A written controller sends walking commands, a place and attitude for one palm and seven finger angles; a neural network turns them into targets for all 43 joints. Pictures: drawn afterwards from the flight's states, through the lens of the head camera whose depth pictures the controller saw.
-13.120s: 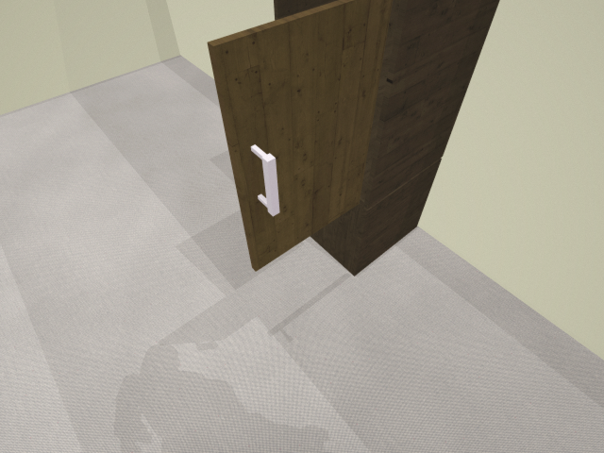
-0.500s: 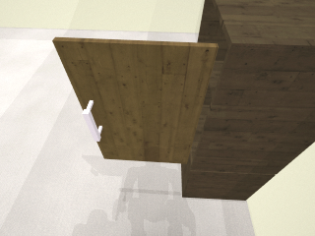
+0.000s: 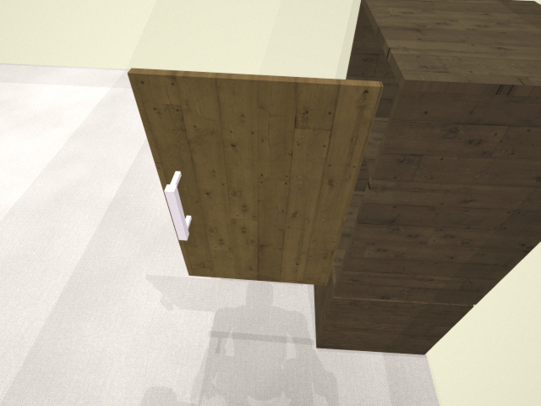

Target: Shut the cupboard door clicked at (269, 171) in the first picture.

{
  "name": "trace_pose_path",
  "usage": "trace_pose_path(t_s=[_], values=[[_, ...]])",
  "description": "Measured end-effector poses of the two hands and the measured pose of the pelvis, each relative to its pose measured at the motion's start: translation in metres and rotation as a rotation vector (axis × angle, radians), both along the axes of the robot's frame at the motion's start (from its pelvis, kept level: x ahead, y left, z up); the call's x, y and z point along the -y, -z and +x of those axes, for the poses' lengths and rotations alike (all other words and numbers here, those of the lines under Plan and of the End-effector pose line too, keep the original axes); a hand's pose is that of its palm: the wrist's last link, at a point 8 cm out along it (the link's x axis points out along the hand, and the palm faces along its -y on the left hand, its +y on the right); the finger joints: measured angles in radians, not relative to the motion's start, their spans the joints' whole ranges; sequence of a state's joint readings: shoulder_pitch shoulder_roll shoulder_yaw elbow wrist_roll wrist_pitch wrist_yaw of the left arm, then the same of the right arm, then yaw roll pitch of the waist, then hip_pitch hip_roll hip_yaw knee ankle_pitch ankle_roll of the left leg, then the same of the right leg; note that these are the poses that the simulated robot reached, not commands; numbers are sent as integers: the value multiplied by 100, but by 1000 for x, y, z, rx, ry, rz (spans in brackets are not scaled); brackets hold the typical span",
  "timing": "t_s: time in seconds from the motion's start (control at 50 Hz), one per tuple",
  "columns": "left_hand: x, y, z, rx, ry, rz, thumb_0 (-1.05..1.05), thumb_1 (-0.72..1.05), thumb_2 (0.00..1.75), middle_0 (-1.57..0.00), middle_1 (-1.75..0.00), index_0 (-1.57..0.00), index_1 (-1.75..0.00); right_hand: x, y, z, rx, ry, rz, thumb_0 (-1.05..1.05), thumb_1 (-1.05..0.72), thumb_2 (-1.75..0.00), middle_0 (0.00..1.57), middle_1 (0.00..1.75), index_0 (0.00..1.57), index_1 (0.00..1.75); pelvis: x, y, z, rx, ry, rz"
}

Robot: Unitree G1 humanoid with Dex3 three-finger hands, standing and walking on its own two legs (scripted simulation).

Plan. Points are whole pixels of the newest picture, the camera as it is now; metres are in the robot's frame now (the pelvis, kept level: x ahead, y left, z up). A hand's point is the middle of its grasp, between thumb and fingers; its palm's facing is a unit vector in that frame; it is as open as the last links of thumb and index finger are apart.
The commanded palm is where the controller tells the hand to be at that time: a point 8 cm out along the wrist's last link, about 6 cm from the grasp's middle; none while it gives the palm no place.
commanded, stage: come to a stop and stand still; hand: left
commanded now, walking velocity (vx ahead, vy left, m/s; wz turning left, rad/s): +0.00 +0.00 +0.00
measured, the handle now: (180, 207) +0.49 +0.22 -0.02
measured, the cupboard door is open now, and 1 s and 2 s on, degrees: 89 89 89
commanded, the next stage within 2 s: look again from close up in 0.28 s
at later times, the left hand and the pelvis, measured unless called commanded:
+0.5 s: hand out of the picture -0.03 +0.17 -0.18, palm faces +0.02 -0.99 -0.13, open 7.4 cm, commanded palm none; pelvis -0.01 +0.02 +0.00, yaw +0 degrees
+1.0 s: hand out of the picture -0.02 +0.18 -0.18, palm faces +0.02 -0.99 -0.15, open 7.4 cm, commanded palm none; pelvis +0.00 +0.03 +0.00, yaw -1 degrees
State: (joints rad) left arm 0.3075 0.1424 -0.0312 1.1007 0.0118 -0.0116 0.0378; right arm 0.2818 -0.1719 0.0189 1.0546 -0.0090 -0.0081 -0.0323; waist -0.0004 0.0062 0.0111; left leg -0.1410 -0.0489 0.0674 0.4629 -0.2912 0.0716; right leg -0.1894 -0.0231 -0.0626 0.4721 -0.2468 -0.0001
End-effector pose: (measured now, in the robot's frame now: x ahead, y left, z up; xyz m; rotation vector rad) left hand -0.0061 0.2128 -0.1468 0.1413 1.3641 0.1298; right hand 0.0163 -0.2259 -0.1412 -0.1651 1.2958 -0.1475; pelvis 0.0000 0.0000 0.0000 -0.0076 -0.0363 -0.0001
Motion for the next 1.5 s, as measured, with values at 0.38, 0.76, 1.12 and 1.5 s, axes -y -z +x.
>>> trace_pose_path(t_s=[0.38, 0.76, 1.12, 1.5], values=[[-8, 2, -34, -71, -17, -30, 0, 90, 90, -20, -30, -20, -30, -33, 0, -55, -126, 32, 34, 0, -91, -90, 20, 30, 20, 30, -17, -2, -9, -7, 1, 1], [-15, 6, -15, -51, -15, -42, 0, 91, 90, -20, -30, -20, -30, -47, -1, -39, -100, 41, 24, 0, -91, -90, 20, 30, 20, 30, -28, -2, -3, -1, 8, 0], [-47, -49, 51, 358, -76, 88, 4, 95, 90, -21, -31, -21, -31, -30, -15, -21, 146, 18, -29, 2, -93, -90, 20, 30, 21, 30, -23, 1, -4, -18, -26, 5], [-16, -70, 108, 1252, 54, -103, 1, 90, 90, -47, -59, -47, -59, 18, -34, 196, 892, -290, -98, 1, -91, -90, 19, 30, 20, 30, 13, 103, -30, -270, -67, -18]])
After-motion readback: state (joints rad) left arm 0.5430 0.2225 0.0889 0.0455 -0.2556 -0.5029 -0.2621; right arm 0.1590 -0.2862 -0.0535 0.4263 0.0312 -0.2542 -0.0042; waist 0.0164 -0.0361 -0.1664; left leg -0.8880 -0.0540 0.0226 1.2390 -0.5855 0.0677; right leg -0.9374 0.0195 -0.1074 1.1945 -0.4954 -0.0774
